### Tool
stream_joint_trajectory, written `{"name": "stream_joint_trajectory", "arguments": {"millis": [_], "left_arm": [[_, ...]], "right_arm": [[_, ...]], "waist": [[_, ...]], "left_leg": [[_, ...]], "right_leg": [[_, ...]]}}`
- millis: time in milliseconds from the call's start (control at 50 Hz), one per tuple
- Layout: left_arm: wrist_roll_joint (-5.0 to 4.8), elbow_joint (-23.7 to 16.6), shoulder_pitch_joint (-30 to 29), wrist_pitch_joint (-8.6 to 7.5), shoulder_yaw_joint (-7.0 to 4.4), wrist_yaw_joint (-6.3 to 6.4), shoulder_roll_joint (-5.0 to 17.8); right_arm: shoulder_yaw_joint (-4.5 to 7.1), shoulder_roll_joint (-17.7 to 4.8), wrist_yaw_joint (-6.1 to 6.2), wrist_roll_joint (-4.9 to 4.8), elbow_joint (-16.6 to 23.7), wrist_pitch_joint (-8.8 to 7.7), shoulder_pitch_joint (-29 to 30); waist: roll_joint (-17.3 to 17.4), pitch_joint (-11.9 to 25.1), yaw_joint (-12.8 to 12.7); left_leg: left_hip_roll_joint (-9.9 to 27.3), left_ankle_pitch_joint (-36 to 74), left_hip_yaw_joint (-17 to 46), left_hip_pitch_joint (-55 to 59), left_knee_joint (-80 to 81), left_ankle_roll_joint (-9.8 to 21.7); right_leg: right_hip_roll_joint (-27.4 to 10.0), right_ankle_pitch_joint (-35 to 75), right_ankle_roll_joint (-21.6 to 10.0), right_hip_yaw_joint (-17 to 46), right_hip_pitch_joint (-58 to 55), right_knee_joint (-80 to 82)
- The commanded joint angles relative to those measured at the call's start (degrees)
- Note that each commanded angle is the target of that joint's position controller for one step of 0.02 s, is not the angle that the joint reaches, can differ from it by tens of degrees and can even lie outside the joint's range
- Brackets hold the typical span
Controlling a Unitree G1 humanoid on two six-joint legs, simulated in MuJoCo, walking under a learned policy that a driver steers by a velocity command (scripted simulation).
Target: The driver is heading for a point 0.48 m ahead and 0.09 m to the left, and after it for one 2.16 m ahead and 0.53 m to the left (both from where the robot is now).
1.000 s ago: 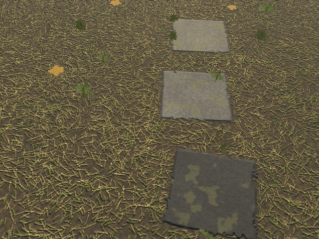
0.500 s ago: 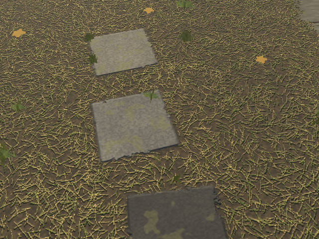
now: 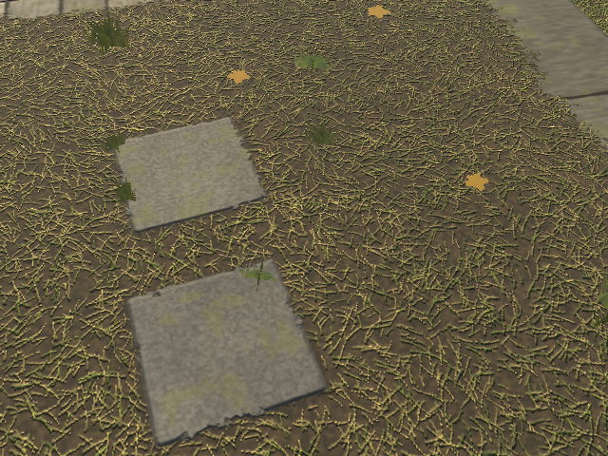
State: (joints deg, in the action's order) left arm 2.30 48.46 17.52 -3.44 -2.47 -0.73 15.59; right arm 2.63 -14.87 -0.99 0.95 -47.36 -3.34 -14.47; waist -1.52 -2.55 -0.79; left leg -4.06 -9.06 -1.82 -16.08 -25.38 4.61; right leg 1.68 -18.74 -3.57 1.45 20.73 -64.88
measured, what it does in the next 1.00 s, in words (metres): walks ahead, turning left: right foot, then left foot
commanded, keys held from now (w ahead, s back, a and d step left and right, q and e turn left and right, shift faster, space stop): w+q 0.50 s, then q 0.26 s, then no key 0.12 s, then e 0.12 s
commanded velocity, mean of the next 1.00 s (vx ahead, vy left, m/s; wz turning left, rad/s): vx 0.35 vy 0.00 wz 0.43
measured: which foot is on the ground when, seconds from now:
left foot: down 0.00-0.36, up 0.38-0.82, down 0.84-1.00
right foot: up 0.00-0.34, down 0.36-0.82, up 0.84-1.00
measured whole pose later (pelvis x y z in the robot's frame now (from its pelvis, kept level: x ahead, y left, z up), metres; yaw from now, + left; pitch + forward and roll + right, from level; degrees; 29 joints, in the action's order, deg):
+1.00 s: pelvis +0.39 +0.05 +0.00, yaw +28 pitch +0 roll -1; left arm 1.1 46.4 14.1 1.7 -1.7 0.7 13.8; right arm 1.1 -12.1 0.6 1.0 -42.0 -0.1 -7.9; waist -1.7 -4.6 -1.6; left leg -3.5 -7.0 -3.2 -19.4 -26.3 5.4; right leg -2.5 -26.2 0.7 -1.0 24.1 -59.9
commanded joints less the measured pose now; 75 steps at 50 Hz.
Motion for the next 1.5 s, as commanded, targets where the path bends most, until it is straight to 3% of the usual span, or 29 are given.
{"name": "stream_joint_trajectory", "arguments": {"millis": [20,240,300,340,360,380,400,420,440,480,600,740,800,820,840,860,880,920,960,1020,1140,1260,1280,1300,1320,1340,1380,1420,1500], "left_arm": [[0.73,-3.7,2.1,0.21,-0.36,-0.59,3.4],[-0.71,-11.7,-20.3,0.13,1.33,-0.72,2.4],[-0.96,-11.9,-17.9,-0.62,0.87,-0.30,4.1],[-0.72,-9.0,-8.0,-1.55,-0.16,0.62,6.2],[0.46,-8.0,-0.4,-2.28,-1.24,1.54,9.8],[1.68,-8.4,4.3,-1.83,-2.34,2.29,14.7],[0.64,-7.9,2.7,-0.74,-2.76,2.11,14.4],[0.19,-8.9,-1.2,-0.36,-1.56,1.79,8.6],[-0.27,-9.0,-3.8,-0.53,-0.73,1.50,5.1],[-0.34,-8.0,-4.1,-1.27,-0.24,1.52,3.6],[-1.61,-5.6,-1.3,-2.65,-0.98,1.31,5.0],[-1.93,-4.4,-0.1,-0.70,-2.00,1.79,7.6],[-2.26,-3.9,0.9,0.60,-2.48,2.36,8.8],[-2.43,-3.7,1.3,1.07,-2.38,2.29,8.7],[-2.05,-5.2,4.7,1.27,-1.67,2.07,6.5],[-2.68,-7.5,9.5,2.11,-0.34,1.74,2.0],[-0.85,-5.8,5.3,3.62,-1.08,2.04,5.2],[-1.70,-5.6,0.5,3.98,-0.31,1.87,3.1],[-0.67,-3.0,3.7,5.24,-0.29,1.60,3.1],[-1.58,-1.0,5.5,6.28,-0.21,1.14,2.1],[-1.24,-3.2,-1.2,6.86,-0.97,0.74,3.1],[-1.56,-3.5,1.9,6.02,-0.83,0.32,1.1],[-1.40,-3.4,2.9,5.67,-0.93,0.21,1.8],[-0.74,-4.0,3.2,5.14,-1.51,0.30,4.8],[-0.84,-5.7,1.6,4.99,-3.54,0.54,12.8],[-0.41,-4.6,4.5,5.05,-4.09,1.21,13.1],[-1.43,-5.1,-0.7,5.11,-3.25,1.79,9.1],[-1.91,-6.8,-4.4,5.09,-2.95,1.68,7.6],[-2.21,-6.2,0.0,4.81,-3.49,1.36,8.3]], "right_arm": [[1.35,-6.0,-0.01,-0.80,0.4,-1.40,-4.6],[2.81,-8.4,0.68,-0.47,-1.6,-0.37,-13.4],[3.36,-9.6,1.17,-0.04,-0.4,-0.04,-11.2],[3.58,-10.1,0.98,-0.33,0.5,-0.19,-8.7],[3.00,-7.8,0.56,-0.98,1.6,-0.60,-8.3],[1.77,-2.3,0.62,-2.60,3.8,-0.69,-11.1],[2.25,-5.6,0.89,-1.24,4.2,0.04,-13.9],[2.59,-7.2,0.91,-0.14,2.7,0.90,-12.1],[2.43,-6.3,0.21,0.21,2.7,1.13,-8.8],[2.41,-5.2,-0.79,1.08,3.2,2.12,-6.9],[1.93,-3.6,-1.84,1.11,6.3,3.79,-0.8],[0.71,-2.7,-3.03,1.24,10.2,3.77,7.5],[1.55,-4.6,-2.36,2.15,9.8,2.99,3.2],[2.01,-5.4,-1.65,2.85,8.0,2.12,-2.0],[3.15,-10.6,-0.71,3.17,8.0,1.37,-6.2],[4.34,-16.1,-0.13,0.98,9.5,1.91,-5.1],[3.83,-12.1,0.64,-1.79,9.2,2.83,-7.2],[0.67,-4.0,1.64,-0.99,8.8,3.26,1.3],[-0.85,-0.9,2.26,-0.31,8.2,2.90,5.3],[-0.76,-2.9,2.21,0.82,6.6,1.86,5.5],[0.81,-6.2,2.70,0.51,5.4,3.75,4.2],[1.90,-7.2,3.37,0.07,4.4,4.75,5.1],[2.17,-7.5,3.43,-0.02,4.0,4.94,4.8],[2.10,-6.1,3.21,-0.01,4.0,5.21,3.5],[1.20,-2.4,3.20,-0.49,6.8,5.29,4.2],[1.45,-4.1,3.57,0.33,7.4,5.74,9.2],[1.65,-4.1,2.95,-0.28,6.1,6.04,6.2],[2.19,-5.9,2.49,0.83,4.9,5.74,4.0],[1.82,-4.9,2.29,0.04,6.1,5.72,5.7]], "waist": [[6.1,2.8,-0.7],[5.9,0.5,5.1],[6.7,1.3,3.0],[4.4,5.1,-1.9],[-0.9,11.2,-5.0],[-11.0,17.7,-5.1],[-14.2,17.9,-2.1],[-5.2,10.0,-0.8],[-1.4,4.7,-0.6],[-4.7,1.7,0.9],[-3.9,2.2,2.2],[-5.7,2.7,0.1],[-4.7,5.6,1.5],[-0.8,8.8,4.0],[7.9,14.5,4.9],[16.6,22.2,1.8],[5.5,24.1,5.3],[4.3,10.2,1.9],[6.3,7.0,-1.1],[6.5,7.3,-1.7],[8.1,4.2,1.0],[6.8,5.3,-0.7],[5.6,4.5,-1.5],[-1.5,3.1,-1.1],[-14.3,-0.2,0.1],[-10.3,-2.4,-3.1],[-3.6,-1.6,1.4],[-4.8,1.5,2.2],[-3.8,4.5,-0.1]], "left_leg": [[14.2,16.3,19.3,9.5,12.9,9.7],[11.4,18.0,18.3,10.9,11.0,7.5],[12.3,19.4,21.2,10.4,6.8,5.5],[9.2,22.0,20.4,6.9,-3.3,3.3],[5.3,15.1,16.8,1.6,-16.4,1.7],[-1.9,-12.0,9.0,-12.9,-32.0,-0.3],[-1.3,-22.3,6.8,-20.3,-40.3,0.1],[2.7,-17.9,7.8,-21.9,-43.6,0.3],[4.3,-13.8,7.2,-21.2,-42.4,-0.2],[6.7,-10.6,6.2,-18.8,-39.5,-1.4],[6.2,-3.9,3.1,-21.1,-35.0,-4.1],[4.2,3.5,-3.0,-10.0,-12.9,-2.1],[1.5,-1.2,-2.8,-3.4,-6.1,0.9],[0.5,6.5,-2.3,3.9,0.5,2.0],[13.2,29.5,11.1,17.3,-0.9,5.1],[30.3,56.5,32.0,28.1,-2.4,17.5],[27.1,48.0,26.9,24.3,-0.9,17.3],[21.0,32.8,17.1,10.7,5.3,12.4],[16.6,29.6,10.1,1.8,8.6,8.3],[15.7,24.0,6.3,-0.5,9.9,6.9],[18.3,-1.6,8.6,1.4,11.5,8.3],[19.4,0.7,5.9,1.8,6.3,6.7],[18.5,0.7,4.0,-0.7,3.5,4.1],[14.9,-4.3,0.0,-4.5,-4.6,0.0],[3.4,-18.6,-6.5,-16.9,-15.2,-5.1],[2.4,-23.4,-0.1,-17.2,-27.1,-5.3],[3.5,-16.0,3.7,-16.4,-32.7,-5.3],[3.1,-12.5,3.2,-17.2,-35.1,-5.7],[3.4,-12.5,3.5,-18.9,-32.2,-7.3]], "right_leg": [[-4.4,1.4,2.3,0.9,10.0,2.5],[-2.9,15.5,6.0,-1.5,11.5,28.1],[-1.8,11.5,4.5,-0.3,4.0,33.2],[-0.6,10.3,2.5,-0.6,-10.9,39.3],[-9.0,4.3,-0.1,7.4,-22.3,41.7],[-24.0,-5.5,-3.9,27.0,-35.9,45.8],[-28.0,-10.7,-7.8,41.5,-33.0,49.8],[-25.5,-13.9,-7.3,34.7,-26.1,50.3],[-22.0,-8.4,-6.3,25.9,-19.9,51.5],[-17.7,4.4,-4.3,14.3,-14.4,53.6],[-16.7,45.8,-5.6,-2.1,-15.5,50.6],[-15.6,45.8,-3.1,-10.9,-15.6,44.8],[-15.9,49.3,-2.2,-10.7,-18.0,32.5],[-13.5,43.2,-0.5,-12.3,-16.2,22.5],[-10.7,19.4,2.0,-13.1,-4.9,7.3],[-0.4,-22.3,4.3,-9.6,9.4,-9.1],[-3.4,-18.3,4.5,-1.4,8.9,-10.3],[-5.9,-11.1,4.3,-0.4,8.6,-3.1],[-5.6,-5.8,4.4,-0.9,0.0,3.1],[-3.4,-4.8,4.2,-0.5,-5.3,11.2],[-2.7,-6.4,3.4,-2.4,-0.9,16.7],[-1.2,-3.5,0.5,-5.6,-7.7,30.4],[-1.3,0.9,-0.7,-4.0,-10.8,37.6],[-6.9,0.8,-2.6,6.3,-12.0,47.8],[-21.8,10.5,-8.5,28.9,-12.1,52.2],[-23.6,21.0,-13.1,28.1,-8.0,51.9],[-15.8,22.0,-10.8,18.3,-7.9,49.4],[-12.0,28.9,-9.2,14.9,-12.8,47.3],[-11.5,34.4,-9.8,16.0,-19.7,44.8]]}}
Velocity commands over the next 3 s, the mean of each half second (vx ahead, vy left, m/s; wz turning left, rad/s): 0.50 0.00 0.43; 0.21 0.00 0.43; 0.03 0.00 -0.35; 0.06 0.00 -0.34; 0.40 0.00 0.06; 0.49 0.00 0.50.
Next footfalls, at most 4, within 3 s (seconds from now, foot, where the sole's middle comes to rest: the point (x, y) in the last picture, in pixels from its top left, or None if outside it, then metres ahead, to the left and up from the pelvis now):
0.36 right None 0.36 -0.10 -0.77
0.84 left None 0.47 0.16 -0.77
1.30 right None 0.45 -0.05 -0.77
1.78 left None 0.43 0.15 -0.77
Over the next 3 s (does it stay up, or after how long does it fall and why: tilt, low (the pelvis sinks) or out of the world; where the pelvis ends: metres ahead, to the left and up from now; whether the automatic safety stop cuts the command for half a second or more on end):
stays up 0.83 0.12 0.01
